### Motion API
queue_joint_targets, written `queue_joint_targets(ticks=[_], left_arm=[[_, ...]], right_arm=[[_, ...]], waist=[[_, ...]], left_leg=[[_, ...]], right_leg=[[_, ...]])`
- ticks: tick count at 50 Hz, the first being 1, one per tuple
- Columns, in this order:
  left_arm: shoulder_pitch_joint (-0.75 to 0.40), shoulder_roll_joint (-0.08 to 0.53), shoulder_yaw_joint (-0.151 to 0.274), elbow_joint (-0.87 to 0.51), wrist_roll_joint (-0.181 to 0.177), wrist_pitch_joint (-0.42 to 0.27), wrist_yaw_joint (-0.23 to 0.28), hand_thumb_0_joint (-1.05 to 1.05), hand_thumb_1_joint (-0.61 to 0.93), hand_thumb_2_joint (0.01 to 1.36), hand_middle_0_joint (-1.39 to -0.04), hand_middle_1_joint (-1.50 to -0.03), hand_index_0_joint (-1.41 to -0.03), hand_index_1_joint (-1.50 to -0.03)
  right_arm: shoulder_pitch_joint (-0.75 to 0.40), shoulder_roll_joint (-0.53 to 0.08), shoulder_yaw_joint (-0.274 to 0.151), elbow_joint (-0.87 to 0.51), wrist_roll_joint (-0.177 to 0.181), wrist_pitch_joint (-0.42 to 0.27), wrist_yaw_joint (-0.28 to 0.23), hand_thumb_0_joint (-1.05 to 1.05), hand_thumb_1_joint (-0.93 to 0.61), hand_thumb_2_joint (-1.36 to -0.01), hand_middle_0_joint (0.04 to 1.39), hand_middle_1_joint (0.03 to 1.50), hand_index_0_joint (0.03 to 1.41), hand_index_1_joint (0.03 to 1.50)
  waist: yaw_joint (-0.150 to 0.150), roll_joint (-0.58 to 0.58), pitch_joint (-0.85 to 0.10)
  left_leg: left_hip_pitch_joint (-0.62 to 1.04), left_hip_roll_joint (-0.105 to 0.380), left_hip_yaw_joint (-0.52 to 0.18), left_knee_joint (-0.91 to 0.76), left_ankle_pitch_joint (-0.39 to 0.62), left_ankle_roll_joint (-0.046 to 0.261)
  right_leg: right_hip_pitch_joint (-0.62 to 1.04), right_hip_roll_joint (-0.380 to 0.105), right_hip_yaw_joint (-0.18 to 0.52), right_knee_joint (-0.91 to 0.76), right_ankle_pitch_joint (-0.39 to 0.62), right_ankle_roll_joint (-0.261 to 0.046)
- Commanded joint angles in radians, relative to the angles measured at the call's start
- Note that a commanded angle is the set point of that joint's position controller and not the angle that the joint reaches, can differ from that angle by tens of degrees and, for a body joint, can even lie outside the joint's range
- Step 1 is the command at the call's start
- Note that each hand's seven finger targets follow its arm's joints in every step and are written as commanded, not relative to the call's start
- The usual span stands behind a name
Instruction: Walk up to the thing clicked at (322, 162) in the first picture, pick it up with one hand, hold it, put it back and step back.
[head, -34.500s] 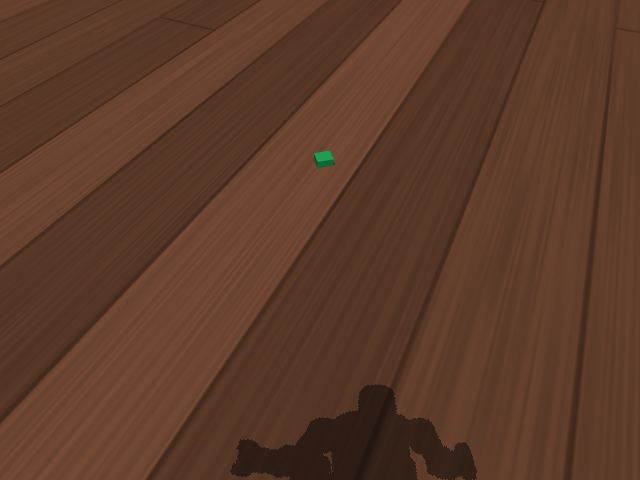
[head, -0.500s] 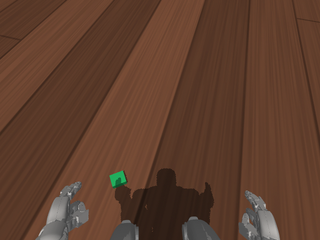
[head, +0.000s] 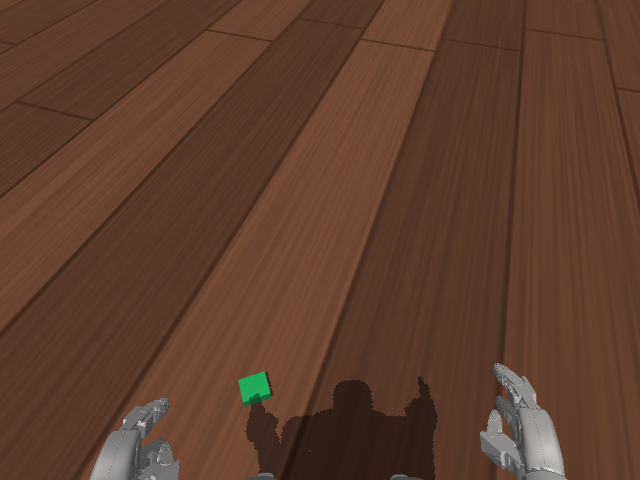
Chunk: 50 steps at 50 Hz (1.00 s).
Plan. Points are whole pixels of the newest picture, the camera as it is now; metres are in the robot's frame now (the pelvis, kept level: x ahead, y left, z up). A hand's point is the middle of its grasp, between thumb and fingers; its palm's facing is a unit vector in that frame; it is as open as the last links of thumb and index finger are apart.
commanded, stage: home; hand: left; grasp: from above
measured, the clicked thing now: (255, 388) +0.47 +0.19 -0.70
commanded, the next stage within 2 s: stand in 1.68 s
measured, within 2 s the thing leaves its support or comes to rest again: neither
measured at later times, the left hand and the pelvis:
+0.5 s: hand (177, 461) +0.17 +0.18 -0.05, palm faces +0.03 -0.98 -0.20, open 7.4 cm; pelvis +0.00 +0.00 +0.00, yaw -1 degrees
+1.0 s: hand (174, 462) +0.17 +0.18 -0.05, palm faces +0.03 -0.98 -0.21, open 7.4 cm; pelvis +0.00 +0.00 +0.00, yaw -1 degrees
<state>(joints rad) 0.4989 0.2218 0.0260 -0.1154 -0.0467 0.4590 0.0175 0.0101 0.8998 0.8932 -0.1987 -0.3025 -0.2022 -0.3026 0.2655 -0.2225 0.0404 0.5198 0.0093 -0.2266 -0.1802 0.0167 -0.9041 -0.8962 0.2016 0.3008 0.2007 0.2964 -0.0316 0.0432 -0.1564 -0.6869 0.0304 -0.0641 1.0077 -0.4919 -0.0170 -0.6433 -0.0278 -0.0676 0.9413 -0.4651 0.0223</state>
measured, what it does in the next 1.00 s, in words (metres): stands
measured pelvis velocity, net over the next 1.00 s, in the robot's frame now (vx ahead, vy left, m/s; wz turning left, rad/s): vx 0.00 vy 0.00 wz -0.01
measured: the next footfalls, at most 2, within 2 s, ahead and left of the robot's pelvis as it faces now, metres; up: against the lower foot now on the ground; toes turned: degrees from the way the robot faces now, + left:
none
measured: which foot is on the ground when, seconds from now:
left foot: down 0.00-1.00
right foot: down 0.00-1.00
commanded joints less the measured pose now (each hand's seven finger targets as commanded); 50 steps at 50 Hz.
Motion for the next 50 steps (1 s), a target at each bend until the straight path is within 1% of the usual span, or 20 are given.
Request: queue_joint_targets(ticks=[1,4,9,13,15,16,18,22,26,28,29,32,37,41,42,43,44,46,47,50], left_arm=[[-0.032,0.101,0.063,-0.203,0.004,-0.058,0.010,0.000,0.895,0.897,-0.199,-0.298,-0.199,-0.298],[-0.030,0.104,0.064,-0.203,0.003,-0.057,0.010,0.000,0.898,0.899,-0.200,-0.299,-0.200,-0.299],[-0.015,0.099,0.065,-0.199,0.000,-0.057,0.011,0.000,0.897,0.898,-0.199,-0.299,-0.200,-0.299],[-0.020,0.103,0.069,-0.188,0.000,-0.057,0.012,0.000,0.896,0.898,-0.199,-0.299,-0.199,-0.298],[-0.021,0.107,0.073,-0.195,-0.001,-0.057,0.009,0.000,0.897,0.898,-0.199,-0.299,-0.200,-0.299],[-0.015,0.103,0.061,-0.190,0.000,-0.055,0.007,0.000,0.898,0.899,-0.199,-0.299,-0.200,-0.299],[-0.009,0.099,0.066,-0.183,0.000,-0.053,0.008,0.000,0.897,0.898,-0.199,-0.299,-0.200,-0.299],[-0.030,0.105,0.070,-0.186,-0.004,-0.053,0.007,0.000,0.899,0.899,-0.200,-0.299,-0.200,-0.299],[-0.023,0.110,0.077,-0.186,-0.002,-0.053,0.006,0.000,0.900,0.900,-0.200,-0.300,-0.200,-0.300],[-0.026,0.100,0.059,-0.196,0.001,-0.051,0.006,0.000,0.899,0.899,-0.200,-0.299,-0.200,-0.299],[-0.015,0.109,0.073,-0.184,-0.001,-0.050,0.006,0.000,0.900,0.900,-0.200,-0.300,-0.200,-0.300],[-0.025,0.104,0.065,-0.198,0.001,-0.053,0.007,0.000,0.900,0.900,-0.200,-0.300,-0.200,-0.300],[-0.026,0.114,0.073,-0.184,0.001,-0.049,0.008,0.000,0.900,0.900,-0.200,-0.300,-0.200,-0.300],[-0.031,0.105,0.063,-0.202,-0.001,-0.052,0.007,0.000,0.900,0.900,-0.200,-0.300,-0.200,-0.300],[-0.027,0.113,0.067,-0.204,0.000,-0.051,0.007,0.000,0.900,0.900,-0.200,-0.300,-0.200,-0.300],[-0.023,0.112,0.068,-0.196,0.001,-0.049,0.008,0.000,0.900,0.900,-0.200,-0.301,-0.200,-0.300],[-0.027,0.102,0.058,-0.201,0.002,-0.050,0.009,0.000,0.900,0.900,-0.200,-0.301,-0.200,-0.300],[-0.025,0.113,0.071,-0.189,-0.001,-0.048,0.008,0.000,0.900,0.900,-0.200,-0.301,-0.200,-0.300],[-0.021,0.101,0.058,-0.200,0.001,-0.049,0.007,0.000,0.900,0.900,-0.200,-0.300,-0.200,-0.300],[-0.028,0.111,0.065,-0.202,0.003,-0.050,0.008,0.000,0.900,0.900,-0.200,-0.301,-0.200,-0.300]], right_arm=[[-0.060,-0.115,-0.056,-0.144,-0.003,-0.063,-0.010,0.000,-0.900,-0.900,0.200,0.299,0.200,0.299],[-0.059,-0.121,-0.059,-0.144,-0.002,-0.065,-0.010,0.000,-0.900,-0.900,0.200,0.299,0.200,0.299],[-0.052,-0.120,-0.062,-0.136,-0.003,-0.067,-0.012,0.000,-0.900,-0.900,0.200,0.299,0.200,0.299],[-0.058,-0.119,-0.062,-0.136,-0.003,-0.065,-0.015,0.000,-0.900,-0.900,0.200,0.300,0.200,0.300],[-0.049,-0.127,-0.068,-0.136,-0.003,-0.067,-0.014,0.000,-0.900,-0.900,0.200,0.299,0.200,0.299],[-0.049,-0.123,-0.064,-0.131,-0.003,-0.067,-0.013,0.000,-0.900,-0.900,0.200,0.300,0.200,0.300],[-0.049,-0.122,-0.065,-0.131,-0.002,-0.067,-0.013,0.000,-0.900,-0.900,0.200,0.300,0.200,0.300],[-0.054,-0.124,-0.064,-0.134,-0.002,-0.068,-0.012,0.000,-0.900,-0.900,0.200,0.299,0.200,0.299],[-0.051,-0.123,-0.066,-0.134,-0.002,-0.068,-0.012,0.000,-0.901,-0.900,0.200,0.299,0.200,0.299],[-0.053,-0.118,-0.063,-0.134,-0.002,-0.068,-0.012,0.000,-0.900,-0.900,0.200,0.300,0.200,0.300],[-0.050,-0.123,-0.066,-0.134,-0.002,-0.068,-0.012,0.000,-0.901,-0.899,0.200,0.299,0.200,0.299],[-0.048,-0.119,-0.066,-0.132,-0.002,-0.065,-0.012,0.000,-0.901,-0.899,0.200,0.299,0.200,0.299],[-0.051,-0.126,-0.068,-0.129,-0.003,-0.065,-0.012,0.000,-0.901,-0.899,0.200,0.299,0.200,0.299],[-0.053,-0.122,-0.065,-0.134,-0.001,-0.066,-0.012,0.000,-0.901,-0.899,0.200,0.299,0.200,0.299],[-0.055,-0.124,-0.066,-0.132,-0.001,-0.065,-0.012,0.000,-0.901,-0.899,0.200,0.299,0.200,0.299],[-0.050,-0.125,-0.068,-0.132,-0.003,-0.066,-0.012,0.000,-0.901,-0.899,0.199,0.299,0.200,0.299],[-0.057,-0.119,-0.063,-0.137,-0.002,-0.066,-0.012,0.000,-0.901,-0.899,0.199,0.299,0.200,0.299],[-0.055,-0.126,-0.066,-0.135,-0.001,-0.066,-0.012,0.000,-0.901,-0.899,0.199,0.299,0.200,0.299],[-0.054,-0.118,-0.063,-0.138,-0.002,-0.066,-0.011,0.000,-0.901,-0.899,0.200,0.299,0.200,0.299],[-0.058,-0.126,-0.067,-0.135,-0.001,-0.067,-0.011,0.000,-0.901,-0.899,0.199,0.299,0.199,0.299]], waist=[[-0.008,0.008,-0.075],[-0.009,0.013,-0.073],[-0.007,0.004,-0.097],[-0.004,-0.010,-0.081],[-0.011,-0.001,-0.097],[-0.007,0.006,-0.083],[-0.004,0.003,-0.081],[-0.006,-0.004,-0.063],[-0.008,-0.008,-0.082],[-0.007,-0.002,-0.070],[-0.007,-0.006,-0.085],[-0.007,-0.001,-0.092],[-0.010,0.006,-0.073],[-0.010,-0.001,-0.084],[-0.003,0.015,-0.072],[-0.012,0.012,-0.086],[-0.005,0.001,-0.072],[-0.008,-0.005,-0.060],[-0.009,0.006,-0.079],[-0.004,0.006,-0.066]], left_leg=[[0.083,-0.034,0.023,-0.173,0.176,0.030],[0.077,-0.035,0.024,-0.175,0.168,0.030],[0.094,-0.030,0.021,-0.162,0.244,0.025],[0.077,-0.034,0.030,-0.159,0.210,0.030],[0.093,-0.030,0.026,-0.160,0.222,0.028],[0.094,-0.030,0.024,-0.164,0.230,0.026],[0.092,-0.026,0.019,-0.169,0.233,0.023],[0.072,-0.029,0.021,-0.171,0.190,0.028],[0.080,-0.031,0.029,-0.158,0.212,0.029],[0.075,-0.031,0.028,-0.160,0.214,0.029],[0.084,-0.030,0.028,-0.156,0.223,0.029],[0.090,-0.029,0.029,-0.150,0.253,0.027],[0.081,-0.028,0.022,-0.161,0.218,0.027],[0.089,-0.028,0.022,-0.160,0.226,0.027],[0.087,-0.027,0.020,-0.166,0.215,0.025],[0.092,-0.026,0.020,-0.162,0.222,0.026],[0.081,-0.027,0.021,-0.162,0.218,0.026],[0.073,-0.029,0.023,-0.161,0.204,0.029],[0.087,-0.028,0.024,-0.161,0.214,0.027],[0.077,-0.024,0.015,-0.173,0.190,0.025]], right_leg=[[0.048,0.044,-0.013,-0.154,0.154,-0.018],[0.046,0.044,-0.011,-0.154,0.150,-0.018],[0.061,0.048,-0.015,-0.137,0.205,-0.021],[0.058,0.044,-0.008,-0.151,0.185,-0.015],[0.059,0.046,-0.008,-0.143,0.193,-0.018],[0.056,0.047,-0.010,-0.142,0.197,-0.019],[0.050,0.050,-0.014,-0.135,0.195,-0.020],[0.049,0.047,-0.011,-0.151,0.162,-0.018],[0.064,0.043,-0.004,-0.150,0.187,-0.016],[0.053,0.044,-0.006,-0.148,0.190,-0.016],[0.063,0.044,-0.005,-0.147,0.195,-0.019],[0.067,0.043,-0.004,-0.143,0.220,-0.019],[0.054,0.045,-0.008,-0.143,0.190,-0.018],[0.057,0.045,-0.008,-0.142,0.196,-0.018],[0.052,0.045,-0.008,-0.142,0.183,-0.020],[0.056,0.045,-0.007,-0.141,0.190,-0.020],[0.053,0.045,-0.010,-0.145,0.188,-0.018],[0.052,0.044,-0.008,-0.148,0.179,-0.017],[0.052,0.044,-0.006,-0.144,0.187,-0.018],[0.042,0.048,-0.012,-0.140,0.160,-0.019]])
